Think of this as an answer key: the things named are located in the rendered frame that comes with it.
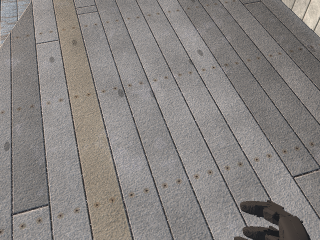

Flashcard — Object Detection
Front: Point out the right robot hand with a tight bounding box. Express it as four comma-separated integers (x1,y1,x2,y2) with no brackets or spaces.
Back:
234,200,311,240

